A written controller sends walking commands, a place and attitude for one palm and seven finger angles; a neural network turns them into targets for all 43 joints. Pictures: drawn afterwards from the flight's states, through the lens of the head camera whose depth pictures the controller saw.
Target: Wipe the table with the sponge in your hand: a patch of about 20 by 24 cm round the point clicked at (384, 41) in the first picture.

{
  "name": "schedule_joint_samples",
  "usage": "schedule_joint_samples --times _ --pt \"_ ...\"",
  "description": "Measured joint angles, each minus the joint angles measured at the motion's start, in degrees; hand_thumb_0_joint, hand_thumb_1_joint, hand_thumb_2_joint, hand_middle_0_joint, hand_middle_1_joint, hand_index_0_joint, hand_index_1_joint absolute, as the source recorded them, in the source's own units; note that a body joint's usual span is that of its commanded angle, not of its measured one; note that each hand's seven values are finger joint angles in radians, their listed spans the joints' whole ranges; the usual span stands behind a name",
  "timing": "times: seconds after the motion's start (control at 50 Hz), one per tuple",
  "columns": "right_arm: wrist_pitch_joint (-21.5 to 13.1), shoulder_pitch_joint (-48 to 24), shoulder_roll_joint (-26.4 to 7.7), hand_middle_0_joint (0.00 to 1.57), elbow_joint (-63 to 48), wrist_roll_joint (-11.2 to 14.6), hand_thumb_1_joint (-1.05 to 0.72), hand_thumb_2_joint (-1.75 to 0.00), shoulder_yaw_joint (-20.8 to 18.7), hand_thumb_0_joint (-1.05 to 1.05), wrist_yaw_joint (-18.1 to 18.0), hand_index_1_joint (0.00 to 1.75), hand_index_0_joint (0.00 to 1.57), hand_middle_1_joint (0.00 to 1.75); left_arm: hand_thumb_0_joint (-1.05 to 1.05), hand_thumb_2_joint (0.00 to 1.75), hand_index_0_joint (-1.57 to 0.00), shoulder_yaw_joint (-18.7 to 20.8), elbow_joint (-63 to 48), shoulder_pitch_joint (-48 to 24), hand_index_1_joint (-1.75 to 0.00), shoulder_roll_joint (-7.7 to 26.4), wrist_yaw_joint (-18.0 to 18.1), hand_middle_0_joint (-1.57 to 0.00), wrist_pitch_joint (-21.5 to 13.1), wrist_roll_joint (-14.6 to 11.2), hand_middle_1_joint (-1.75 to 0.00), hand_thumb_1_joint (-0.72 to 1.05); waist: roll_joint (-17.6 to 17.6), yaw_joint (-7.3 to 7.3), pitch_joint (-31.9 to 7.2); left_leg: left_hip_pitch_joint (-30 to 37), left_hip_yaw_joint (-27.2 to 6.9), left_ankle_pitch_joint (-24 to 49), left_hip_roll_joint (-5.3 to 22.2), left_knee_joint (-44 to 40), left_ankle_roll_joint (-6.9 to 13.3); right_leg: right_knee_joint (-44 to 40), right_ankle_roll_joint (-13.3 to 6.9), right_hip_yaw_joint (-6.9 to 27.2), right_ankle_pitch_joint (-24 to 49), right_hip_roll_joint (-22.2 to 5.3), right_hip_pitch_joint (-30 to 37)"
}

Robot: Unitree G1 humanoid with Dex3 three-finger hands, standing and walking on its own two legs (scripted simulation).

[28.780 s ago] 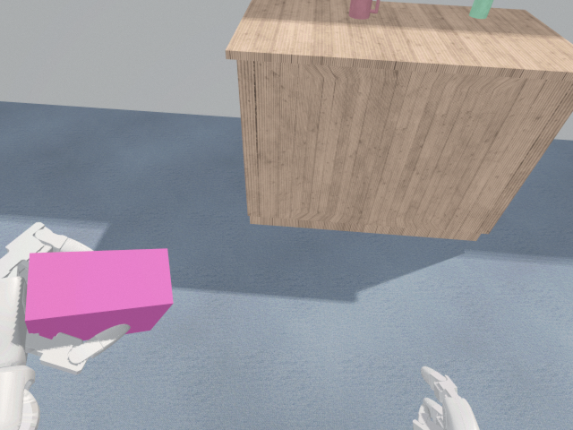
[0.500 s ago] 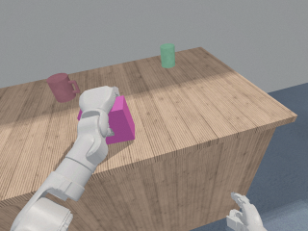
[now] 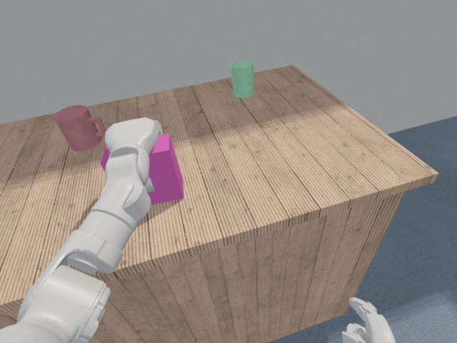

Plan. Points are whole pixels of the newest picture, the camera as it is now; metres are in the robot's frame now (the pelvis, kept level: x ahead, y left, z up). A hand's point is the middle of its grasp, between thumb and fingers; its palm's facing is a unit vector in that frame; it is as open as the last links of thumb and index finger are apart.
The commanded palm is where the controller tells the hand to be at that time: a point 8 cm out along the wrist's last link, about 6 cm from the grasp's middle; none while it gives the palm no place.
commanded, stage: wipe forward along the third lane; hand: left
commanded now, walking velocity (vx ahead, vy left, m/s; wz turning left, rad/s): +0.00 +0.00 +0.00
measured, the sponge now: (149, 180) +0.39 +0.20 +0.11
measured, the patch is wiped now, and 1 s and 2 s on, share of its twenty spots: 0.95 0.95 0.95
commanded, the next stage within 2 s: wipe back along the third lane in 0.72 s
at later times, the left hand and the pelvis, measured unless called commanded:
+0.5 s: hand (136, 147) +0.43 +0.23 +0.16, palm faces -0.03 -0.03 -1.00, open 10.3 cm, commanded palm +0.42 +0.23 +0.19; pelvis -0.01 +0.02 +0.00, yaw +0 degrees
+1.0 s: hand (132, 140) +0.46 +0.25 +0.16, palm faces +0.01 +0.00 -1.00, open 10.3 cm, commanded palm +0.42 +0.23 +0.19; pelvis +0.01 +0.04 +0.00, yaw -1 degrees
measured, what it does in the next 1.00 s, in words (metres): stands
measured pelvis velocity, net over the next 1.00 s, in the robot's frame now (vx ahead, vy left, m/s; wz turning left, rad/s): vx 0.01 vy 0.04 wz -0.02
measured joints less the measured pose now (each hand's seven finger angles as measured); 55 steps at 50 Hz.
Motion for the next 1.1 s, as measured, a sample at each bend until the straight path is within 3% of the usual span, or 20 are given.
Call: schedule_joint_samples --times 0.5,0.78,0.94,1.1 --pt "0.15 5.02 0.68 0.20 1.58 -0.02 -0.91 -0.90 -1.07 0.01 0.03 0.30 0.20 0.30 0.00 1.05 -0.75 3.90 19.56 -11.89 -1.30 1.94 3.49 -0.73 -6.17 1.05 -1.31 -0.54 -0.92 -3.28 -0.67 -4.50 0.49 0.64 -0.40 0.70 -0.23 -0.96 1.29 0.65 1.66 -0.45 -3.91" --pt "-0.12 6.51 0.67 0.20 2.26 -0.57 -0.91 -0.90 -1.69 0.01 0.58 0.30 0.20 0.30 0.01 1.05 -0.75 5.71 29.06 -19.56 -1.30 4.06 3.80 -0.73 -6.60 2.55 -1.31 -0.54 -1.52 -5.54 -0.68 -7.86 1.01 0.48 -0.80 1.74 -0.18 -1.45 2.31 1.23 2.33 -0.92 -6.70" --pt "0.68 8.52 0.80 0.20 2.22 -0.64 -0.91 -0.90 -2.82 0.01 1.41 0.30 0.20 0.30 0.00 1.05 -0.75 4.09 25.40 -16.71 -1.30 3.00 5.29 -0.73 -6.77 2.56 -1.31 -0.54 -1.39 -4.49 -1.46 -7.74 1.69 -0.18 -1.10 1.86 0.19 -2.44 2.92 1.87 2.41 -1.29 -6.27" --pt "1.78 5.63 1.70 0.20 2.33 0.22 -0.91 -0.90 -2.16 0.01 2.44 0.30 0.20 0.30 0.00 1.05 -0.73 1.03 16.61 -10.62 -1.31 0.52 9.73 -0.71 -2.12 0.51 -1.32 -0.52 -1.48 -2.56 -1.86 -5.74 1.99 -0.92 -1.69 1.74 0.60 -2.99 3.37 2.06 1.89 -1.92 -4.06"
